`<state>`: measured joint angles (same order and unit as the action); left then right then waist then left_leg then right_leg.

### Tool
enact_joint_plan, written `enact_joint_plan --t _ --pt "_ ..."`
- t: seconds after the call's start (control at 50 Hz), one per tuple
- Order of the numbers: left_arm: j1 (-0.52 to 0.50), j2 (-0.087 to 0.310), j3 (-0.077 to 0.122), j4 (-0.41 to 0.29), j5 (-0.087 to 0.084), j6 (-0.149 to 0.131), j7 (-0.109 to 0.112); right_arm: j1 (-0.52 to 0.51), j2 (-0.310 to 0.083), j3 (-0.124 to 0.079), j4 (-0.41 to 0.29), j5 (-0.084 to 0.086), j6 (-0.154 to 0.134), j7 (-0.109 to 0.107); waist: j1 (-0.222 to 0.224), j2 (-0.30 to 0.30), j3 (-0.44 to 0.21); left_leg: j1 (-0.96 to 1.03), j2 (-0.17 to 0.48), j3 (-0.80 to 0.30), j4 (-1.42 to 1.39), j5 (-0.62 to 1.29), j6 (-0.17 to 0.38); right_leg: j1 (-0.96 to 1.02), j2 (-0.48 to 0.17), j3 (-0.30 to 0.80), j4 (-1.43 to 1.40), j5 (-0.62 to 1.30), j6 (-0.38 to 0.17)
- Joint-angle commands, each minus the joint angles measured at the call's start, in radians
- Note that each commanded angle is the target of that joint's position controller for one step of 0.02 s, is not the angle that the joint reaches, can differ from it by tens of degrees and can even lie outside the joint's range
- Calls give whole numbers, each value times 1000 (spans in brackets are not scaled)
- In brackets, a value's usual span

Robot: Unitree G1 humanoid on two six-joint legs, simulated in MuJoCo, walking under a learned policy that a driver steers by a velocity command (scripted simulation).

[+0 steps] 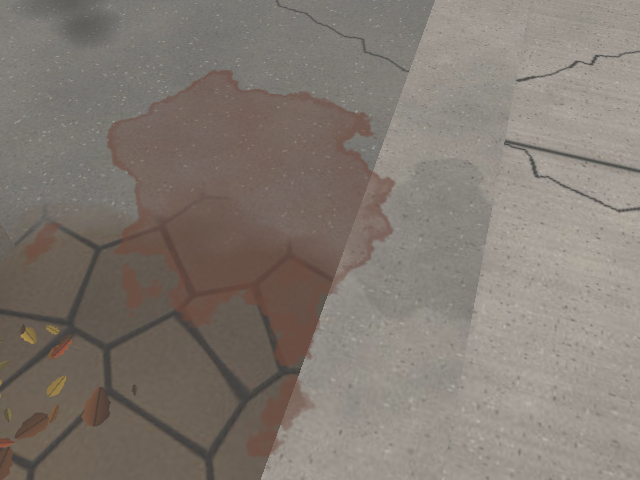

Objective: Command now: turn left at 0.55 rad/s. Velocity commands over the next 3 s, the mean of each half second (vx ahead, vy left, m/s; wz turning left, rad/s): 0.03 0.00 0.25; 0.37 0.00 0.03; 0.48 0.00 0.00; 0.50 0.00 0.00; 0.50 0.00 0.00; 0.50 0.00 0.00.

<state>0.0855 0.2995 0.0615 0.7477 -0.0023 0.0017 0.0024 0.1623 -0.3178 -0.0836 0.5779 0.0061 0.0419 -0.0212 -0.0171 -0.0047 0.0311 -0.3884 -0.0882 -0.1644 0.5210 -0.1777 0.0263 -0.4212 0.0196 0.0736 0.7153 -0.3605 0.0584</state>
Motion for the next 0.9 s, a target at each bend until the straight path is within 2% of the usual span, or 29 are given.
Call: enact_joint_plan --t 0.02,0.04,0.06,0.08,0.1,0.12,0.16,0.22,0.26,0.3,0.34,0.36,0.38,0.4,0.42,0.44,0.46,0.5,0.52,0.58,0.62,0.64,0.66,0.68,0.7,0.72,0.76,0.8,0.9 --pt "65 91 31 -57 0 -23 -11 -50 -154 -41 -79 10 -4 -4 46 180 -166 143 216 -289 -80 156 159 116 13 -31 -205 93 -32" --pt "100 105 38 -47 9 -26 -12 -35 -132 -34 -76 13 -2 -8 54 159 -169 100 181 -263 -39 92 116 205 -26 -20 -302 190 -56" --pt "118 172 51 -57 29 -23 -8 7 -76 -18 -75 1 -2 -10 29 -2 -175 -12 91 -162 131 -117 51 299 -221 158 -368 253 -122" --pt "94 238 63 -52 55 -17 -8 10 -84 -22 -104 4 -12 -10 -8 -292 -97 -195 -59 19 301 -423 -3 257 -400 417 -436 386 -298" --pt "56 185 51 -87 55 -26 -2 15 -163 -46 -84 -12 -23 -12 13 -228 -93 -195 -7 -28 534 -455 -40 213 -442 463 -445 397 -371" --pt "15 148 41 -97 41 -28 5 29 -189 -59 -58 -2 -22 -8 -4 -155 -81 -198 -3 -34 627 -391 -50 203 -388 362 -422 394 -337" --pt "-23 111 30 -100 8 -28 11 54 -140 -51 -21 -5 -5 -15 -13 -115 -57 -212 7 -29 676 -299 -83 229 -294 230 -390 398 -269" --pt "13 82 16 -84 10 -17 16 23 -56 -20 -24 3 -3 -11 7 -135 -74 -146 28 35 527 -250 -112 267 -229 110 -376 473 -260" --pt "28 92 19 -75 9 -9 16 -17 -15 2 -34 -3 -7 -6 31 -178 -99 -44 70 93 318 -262 -118 286 -212 73 -357 490 -253" --pt "72 126 28 -61 3 0 13 -32 -23 4 -34 4 -9 0 58 -214 -104 37 72 140 161 -263 -115 293 -228 92 -342 502 -265" --pt "74 129 24 -55 -12 4 11 24 -35 -2 0 6 -12 3 29 -195 -99 153 60 169 -86 -73 -89 270 -224 94 -308 495 -248" --pt "105 113 18 -43 -18 -2 9 35 -44 -2 10 -1 -14 4 26 -171 -93 229 67 151 -200 35 -63 238 -212 93 -303 463 -212" --pt "132 94 8 -37 -6 -15 3 40 -81 -5 1 -10 -14 -2 37 -114 -120 339 137 63 -190 165 -31 173 -197 81 -287 385 -149" --pt "154 52 -8 -47 31 -34 -12 67 -141 -14 0 -19 -10 -12 70 66 -181 433 256 -48 -114 334 22 100 -114 -10 -204 188 -86" --pt "134 13 -19 -48 29 -40 -12 48 -97 -6 29 -23 -11 -2 73 203 -179 300 256 -60 -127 2 87 138 -52 -95 -214 29 -41" --pt "69 66 -9 -48 22 -40 -9 47 -90 -10 13 -19 -14 7 16 174 -115 252 232 -88 -186 -282 105 108 -12 -141 -128 -14 -19" --pt "19 76 -2 -60 9 -41 -7 87 -112 -13 29 -23 -19 8 -19 185 -51 226 261 -159 -247 -463 127 28 7 -161 -58 -47 -22" --pt "8 80 5 -77 -10 -45 -5 123 -135 -16 48 -10 -39 4 -27 247 69 176 328 -274 -315 -537 177 -69 -16 -117 35 -118 -58" --pt "9 80 8 -82 -20 -55 -11 142 -123 -12 55 -6 -51 0 -27 260 83 201 355 -305 -319 -497 192 -118 -39 -84 82 -164 -86" --pt "30 63 4 -76 -32 -86 -36 117 -111 -9 54 15 -65 0 -4 195 66 230 345 -257 -309 -389 181 -83 -61 -77 -30 -157 -149" --pt "136 51 7 -21 -19 -94 -47 43 -115 -9 40 23 -60 6 63 154 9 109 270 -132 -259 -270 143 201 -7 -144 -218 109 -146" --pt "208 58 14 13 -10 -92 -47 40 -93 -4 39 14 -60 7 89 131 -24 41 234 -85 -198 -234 121 338 12 -147 -219 156 -130" --pt "300 77 21 37 -12 -89 -43 21 -44 11 29 4 -64 10 123 72 -48 -49 187 -27 -71 -227 81 455 -46 -67 -242 117 -140" --pt "380 179 41 40 -10 -90 -36 10 27 31 -11 -3 -78 12 129 -180 -61 -227 62 122 249 -266 -3 555 -251 268 -389 -46 -226" --pt "416 226 53 35 1 -95 -42 -10 -36 15 -40 20 -95 5 149 -274 -31 -396 43 97 487 -423 -23 549 -419 611 -530 -211 -364" --pt "353 172 34 21 2 -101 -36 7 -80 0 -26 38 -110 6 110 -167 41 -479 107 45 608 -365 -6 517 -426 602 -540 -294 -370" --pt "286 129 19 0 5 -103 -28 16 -68 0 5 24 -123 16 77 -95 72 -512 163 71 623 -178 17 487 -342 422 -545 -193 -310" --pt "265 110 8 -6 8 -97 -23 11 -54 -1 16 9 -125 27 61 -83 61 -449 195 89 563 -61 8 441 -274 269 -562 37 -268" --pt "310 121 5 18 -1 -82 -7 -93 9 24 -10 4 -127 42 87 -68 45 -371 175 164 307 128 -43 406 -203 50 -574 408 -249"
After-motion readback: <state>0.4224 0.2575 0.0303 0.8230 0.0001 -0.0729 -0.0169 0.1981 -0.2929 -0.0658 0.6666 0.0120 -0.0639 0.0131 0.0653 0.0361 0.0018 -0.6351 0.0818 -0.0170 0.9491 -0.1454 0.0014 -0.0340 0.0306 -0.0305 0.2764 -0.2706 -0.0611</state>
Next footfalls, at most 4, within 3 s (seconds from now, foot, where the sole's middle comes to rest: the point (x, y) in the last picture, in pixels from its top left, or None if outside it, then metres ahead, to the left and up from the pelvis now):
0.06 right None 0.06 -0.13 -0.77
0.38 left None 0.01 0.13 -0.77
0.66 right None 0.08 -0.10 -0.77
1.14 left None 0.42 0.16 -0.77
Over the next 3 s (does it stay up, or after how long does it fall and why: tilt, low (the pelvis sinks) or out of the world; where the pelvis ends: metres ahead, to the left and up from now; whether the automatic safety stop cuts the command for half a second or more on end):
stays up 1.28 0.09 0.01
